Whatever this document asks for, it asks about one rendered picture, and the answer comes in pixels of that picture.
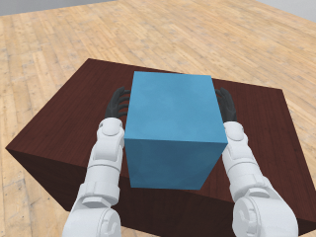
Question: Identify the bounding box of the left robot forearm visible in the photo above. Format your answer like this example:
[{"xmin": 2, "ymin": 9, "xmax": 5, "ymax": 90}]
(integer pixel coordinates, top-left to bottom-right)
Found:
[{"xmin": 61, "ymin": 118, "xmax": 124, "ymax": 237}]

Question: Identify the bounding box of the right robot forearm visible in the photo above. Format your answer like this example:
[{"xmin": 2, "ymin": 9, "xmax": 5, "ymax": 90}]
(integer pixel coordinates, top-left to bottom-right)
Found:
[{"xmin": 222, "ymin": 121, "xmax": 299, "ymax": 237}]

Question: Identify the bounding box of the robot left upper arm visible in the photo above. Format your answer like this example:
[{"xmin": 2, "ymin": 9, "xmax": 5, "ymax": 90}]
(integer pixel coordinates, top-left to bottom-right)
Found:
[{"xmin": 62, "ymin": 207, "xmax": 121, "ymax": 237}]

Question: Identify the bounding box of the left robot hand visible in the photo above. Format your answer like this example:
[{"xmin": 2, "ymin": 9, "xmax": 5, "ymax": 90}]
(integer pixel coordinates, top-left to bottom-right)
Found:
[{"xmin": 104, "ymin": 86, "xmax": 131, "ymax": 119}]

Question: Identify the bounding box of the carton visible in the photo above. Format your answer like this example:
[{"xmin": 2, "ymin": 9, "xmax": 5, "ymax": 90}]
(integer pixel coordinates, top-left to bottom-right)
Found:
[{"xmin": 123, "ymin": 71, "xmax": 228, "ymax": 191}]

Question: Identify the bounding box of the right robot hand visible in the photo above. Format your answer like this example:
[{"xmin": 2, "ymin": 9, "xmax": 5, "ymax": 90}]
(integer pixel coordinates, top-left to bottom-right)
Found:
[{"xmin": 214, "ymin": 87, "xmax": 238, "ymax": 123}]

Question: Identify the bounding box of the robot right upper arm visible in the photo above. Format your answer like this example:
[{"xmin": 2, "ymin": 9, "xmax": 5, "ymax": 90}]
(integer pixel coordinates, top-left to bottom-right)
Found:
[{"xmin": 232, "ymin": 196, "xmax": 298, "ymax": 237}]

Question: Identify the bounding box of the pedestal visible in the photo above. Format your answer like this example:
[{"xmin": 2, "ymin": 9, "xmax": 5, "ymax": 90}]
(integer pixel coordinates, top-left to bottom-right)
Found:
[{"xmin": 5, "ymin": 58, "xmax": 316, "ymax": 237}]

